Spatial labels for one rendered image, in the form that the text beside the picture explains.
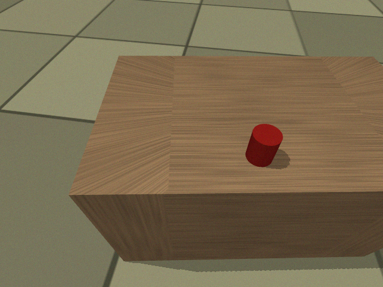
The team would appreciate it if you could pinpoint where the can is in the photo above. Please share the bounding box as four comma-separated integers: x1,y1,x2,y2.
245,124,283,167

